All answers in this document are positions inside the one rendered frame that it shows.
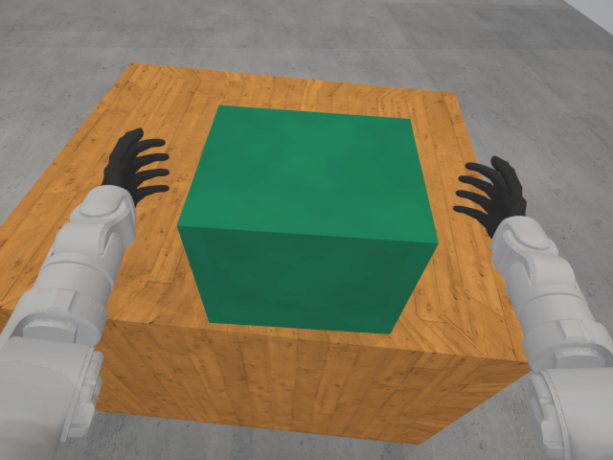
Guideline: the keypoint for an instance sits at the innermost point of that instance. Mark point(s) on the left robot hand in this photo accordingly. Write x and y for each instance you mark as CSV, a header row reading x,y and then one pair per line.
x,y
123,166

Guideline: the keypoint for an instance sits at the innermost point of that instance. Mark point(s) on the pedestal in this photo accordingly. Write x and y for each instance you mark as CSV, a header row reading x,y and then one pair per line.
x,y
456,343

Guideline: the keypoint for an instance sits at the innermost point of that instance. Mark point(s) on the carton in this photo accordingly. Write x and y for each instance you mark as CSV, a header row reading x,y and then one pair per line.
x,y
307,220

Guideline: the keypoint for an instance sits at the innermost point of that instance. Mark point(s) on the left robot forearm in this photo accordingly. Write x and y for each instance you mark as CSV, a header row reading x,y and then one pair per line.
x,y
68,299

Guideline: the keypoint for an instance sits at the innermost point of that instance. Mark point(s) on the right robot forearm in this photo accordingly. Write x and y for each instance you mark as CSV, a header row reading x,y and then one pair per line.
x,y
559,330

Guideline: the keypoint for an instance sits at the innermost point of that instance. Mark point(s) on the right robot upper arm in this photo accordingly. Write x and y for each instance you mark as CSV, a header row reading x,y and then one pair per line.
x,y
571,412

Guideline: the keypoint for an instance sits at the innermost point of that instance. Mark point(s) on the left robot upper arm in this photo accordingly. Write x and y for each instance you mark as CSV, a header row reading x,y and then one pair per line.
x,y
48,392

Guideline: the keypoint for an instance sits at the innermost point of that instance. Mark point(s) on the right robot hand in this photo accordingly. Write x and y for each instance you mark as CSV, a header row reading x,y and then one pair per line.
x,y
505,194

